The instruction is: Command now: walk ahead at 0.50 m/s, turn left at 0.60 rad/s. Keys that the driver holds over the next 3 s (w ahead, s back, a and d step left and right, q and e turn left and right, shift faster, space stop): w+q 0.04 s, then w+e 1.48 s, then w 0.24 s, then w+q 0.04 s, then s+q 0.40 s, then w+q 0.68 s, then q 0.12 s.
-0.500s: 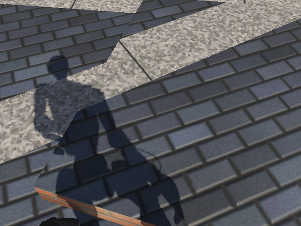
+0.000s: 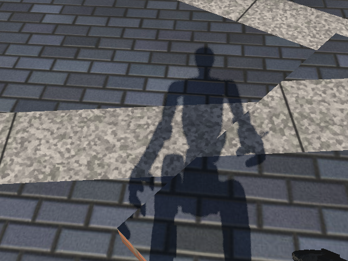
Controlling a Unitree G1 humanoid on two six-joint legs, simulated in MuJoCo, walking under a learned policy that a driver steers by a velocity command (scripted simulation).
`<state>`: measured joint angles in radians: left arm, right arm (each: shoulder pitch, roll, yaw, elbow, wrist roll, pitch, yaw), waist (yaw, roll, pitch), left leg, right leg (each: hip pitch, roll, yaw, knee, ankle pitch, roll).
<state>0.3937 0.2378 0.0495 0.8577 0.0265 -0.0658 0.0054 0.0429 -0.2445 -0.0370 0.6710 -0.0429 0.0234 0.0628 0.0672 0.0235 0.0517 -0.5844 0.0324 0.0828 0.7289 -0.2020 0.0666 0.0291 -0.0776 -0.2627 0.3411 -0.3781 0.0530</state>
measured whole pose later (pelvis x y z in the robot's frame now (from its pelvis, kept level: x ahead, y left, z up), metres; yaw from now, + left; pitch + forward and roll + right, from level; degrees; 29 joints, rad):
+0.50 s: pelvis +0.24 +0.04 +0.01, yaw -3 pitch +3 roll -3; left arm 0.02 0.08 -0.05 0.63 0.02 0.05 0.01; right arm 0.54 -0.16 0.03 1.01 0.00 -0.09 -0.04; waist -0.02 -0.02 -0.01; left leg 0.03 -0.03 0.16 0.21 -0.31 0.08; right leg -1.17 0.02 -0.14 1.70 -0.39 -0.11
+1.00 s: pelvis +0.56 +0.00 +0.13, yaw -22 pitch +4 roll +0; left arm 0.35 0.31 0.08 0.78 0.00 -0.05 0.01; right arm 0.12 -0.20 0.02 0.60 -0.03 -0.08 0.01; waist 0.06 -0.01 -0.01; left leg -0.49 -0.03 0.01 0.58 -0.19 0.04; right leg -0.14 0.17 0.14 0.72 -0.42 -0.12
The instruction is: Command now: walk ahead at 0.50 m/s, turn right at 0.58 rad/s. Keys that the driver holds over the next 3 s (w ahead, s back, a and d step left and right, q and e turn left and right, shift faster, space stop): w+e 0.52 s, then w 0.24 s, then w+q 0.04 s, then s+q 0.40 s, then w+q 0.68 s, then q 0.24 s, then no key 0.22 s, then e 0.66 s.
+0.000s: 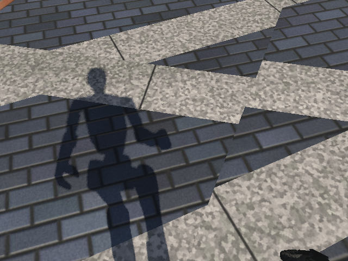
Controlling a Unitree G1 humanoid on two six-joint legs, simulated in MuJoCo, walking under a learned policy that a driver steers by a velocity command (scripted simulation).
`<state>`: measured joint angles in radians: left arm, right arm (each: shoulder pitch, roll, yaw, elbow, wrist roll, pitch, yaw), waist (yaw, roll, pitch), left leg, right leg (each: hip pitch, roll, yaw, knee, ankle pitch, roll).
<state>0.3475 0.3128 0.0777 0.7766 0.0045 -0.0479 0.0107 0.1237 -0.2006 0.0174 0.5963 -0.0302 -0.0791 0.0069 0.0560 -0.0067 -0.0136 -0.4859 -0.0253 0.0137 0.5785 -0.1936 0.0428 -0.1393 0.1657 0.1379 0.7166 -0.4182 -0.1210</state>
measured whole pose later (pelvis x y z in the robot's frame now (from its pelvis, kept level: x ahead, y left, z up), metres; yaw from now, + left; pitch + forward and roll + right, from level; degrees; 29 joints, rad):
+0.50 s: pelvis +0.28 -0.06 -0.02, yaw -17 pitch +1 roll +0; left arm 0.09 0.29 0.05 0.61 0.04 -0.02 -0.04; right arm 0.34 -0.29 -0.05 0.80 -0.03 -0.06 0.02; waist -0.04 -0.01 0.06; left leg -0.12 0.07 0.10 0.95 -0.49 -0.01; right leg -0.54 0.08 -0.09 0.68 -0.16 -0.15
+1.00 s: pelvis +0.50 -0.11 +0.02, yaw -19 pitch +0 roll -1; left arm 0.20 0.25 0.02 0.74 0.03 -0.03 0.01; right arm 0.34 -0.21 -0.01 0.72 -0.01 -0.06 0.01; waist -0.01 -0.03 0.02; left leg -0.30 -0.07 0.02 0.48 -0.18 0.08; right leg -0.45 0.06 0.01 1.06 -0.41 -0.01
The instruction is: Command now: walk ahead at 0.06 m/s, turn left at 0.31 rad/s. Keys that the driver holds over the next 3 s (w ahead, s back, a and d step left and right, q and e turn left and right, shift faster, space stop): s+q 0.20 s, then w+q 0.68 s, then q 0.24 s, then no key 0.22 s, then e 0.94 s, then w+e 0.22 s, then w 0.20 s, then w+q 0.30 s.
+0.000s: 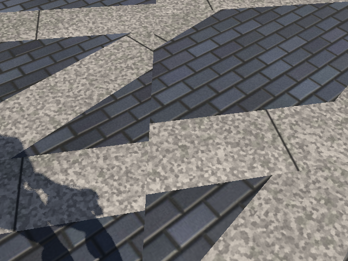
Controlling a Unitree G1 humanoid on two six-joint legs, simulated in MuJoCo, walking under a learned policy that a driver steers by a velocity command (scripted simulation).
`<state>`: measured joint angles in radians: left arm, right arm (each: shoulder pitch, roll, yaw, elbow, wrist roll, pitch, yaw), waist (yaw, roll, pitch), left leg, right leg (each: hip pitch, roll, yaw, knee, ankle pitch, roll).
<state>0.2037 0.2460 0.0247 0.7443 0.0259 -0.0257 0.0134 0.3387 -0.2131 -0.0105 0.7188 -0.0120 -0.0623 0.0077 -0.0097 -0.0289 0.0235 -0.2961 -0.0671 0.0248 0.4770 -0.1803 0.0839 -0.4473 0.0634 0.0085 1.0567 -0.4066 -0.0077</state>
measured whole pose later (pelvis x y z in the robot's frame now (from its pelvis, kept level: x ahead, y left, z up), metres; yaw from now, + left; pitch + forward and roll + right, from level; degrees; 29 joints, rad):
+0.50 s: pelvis +0.02 -0.08 +0.00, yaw +16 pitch +1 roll +2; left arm 0.26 0.26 0.01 0.69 0.04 0.01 0.04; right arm 0.28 -0.31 -0.09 0.67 -0.03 0.04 0.02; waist 0.00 0.04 -0.03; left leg -0.52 -0.12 -0.13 0.93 -0.34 0.00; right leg -0.24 0.02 0.01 0.49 -0.26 -0.05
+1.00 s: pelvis +0.14 -0.02 -0.03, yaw +33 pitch +1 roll +0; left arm 0.41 0.28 0.04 0.79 0.03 -0.04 0.03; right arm 0.10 -0.26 -0.04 0.60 -0.03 0.00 0.06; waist 0.07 -0.01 0.03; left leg -0.36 -0.11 0.06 0.68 -0.36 0.14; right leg -0.24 -0.06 -0.16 1.01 -0.45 -0.02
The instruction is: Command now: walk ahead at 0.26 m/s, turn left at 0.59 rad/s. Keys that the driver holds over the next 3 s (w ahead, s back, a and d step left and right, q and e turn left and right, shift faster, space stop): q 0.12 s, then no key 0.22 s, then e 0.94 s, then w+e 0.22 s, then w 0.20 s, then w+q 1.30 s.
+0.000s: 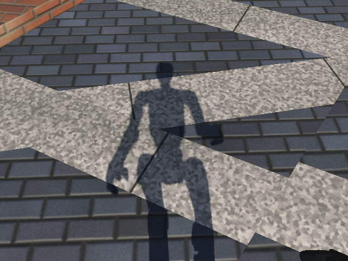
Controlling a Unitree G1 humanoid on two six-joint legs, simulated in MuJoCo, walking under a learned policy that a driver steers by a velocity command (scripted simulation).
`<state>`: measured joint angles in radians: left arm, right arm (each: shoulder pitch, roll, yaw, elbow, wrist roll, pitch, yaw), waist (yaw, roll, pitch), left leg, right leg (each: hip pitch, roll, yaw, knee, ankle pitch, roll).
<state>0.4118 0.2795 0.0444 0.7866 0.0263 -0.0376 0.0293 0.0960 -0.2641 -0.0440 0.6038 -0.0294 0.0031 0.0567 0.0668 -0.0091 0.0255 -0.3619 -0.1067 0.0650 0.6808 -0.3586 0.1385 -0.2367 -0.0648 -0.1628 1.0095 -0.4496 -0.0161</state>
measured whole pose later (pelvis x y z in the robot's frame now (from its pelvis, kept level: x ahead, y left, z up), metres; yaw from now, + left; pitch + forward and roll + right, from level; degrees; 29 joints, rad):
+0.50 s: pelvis +0.15 -0.02 +0.01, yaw +9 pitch +0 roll +1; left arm 0.17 0.23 0.00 0.76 0.03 0.02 0.01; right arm 0.33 -0.26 -0.01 0.78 -0.01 0.01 -0.03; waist -0.01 0.00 0.05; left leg -0.10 -0.14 -0.09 0.66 -0.43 0.07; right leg -0.38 0.04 0.00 0.63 -0.25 -0.07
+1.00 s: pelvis +0.13 +0.00 +0.00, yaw -6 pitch +2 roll +0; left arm 0.24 0.31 0.08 0.71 0.03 0.04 0.02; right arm 0.10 -0.29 -0.03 0.62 -0.03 0.07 0.00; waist 0.04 0.01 0.01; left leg -0.41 -0.09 -0.13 0.99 -0.26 -0.05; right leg -0.50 0.19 0.21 0.65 -0.17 -0.07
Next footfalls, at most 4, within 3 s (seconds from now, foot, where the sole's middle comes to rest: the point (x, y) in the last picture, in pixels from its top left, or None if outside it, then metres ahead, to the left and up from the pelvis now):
0.46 right None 0.26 -0.09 -0.75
1.18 left None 0.13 0.17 -0.89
1.50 right None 0.04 -0.07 -0.75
2.06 left None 0.35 -0.13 -0.75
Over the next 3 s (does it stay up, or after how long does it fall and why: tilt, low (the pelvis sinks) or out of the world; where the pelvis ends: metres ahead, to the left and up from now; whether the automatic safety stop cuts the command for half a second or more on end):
stays up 0.62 -0.32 0.02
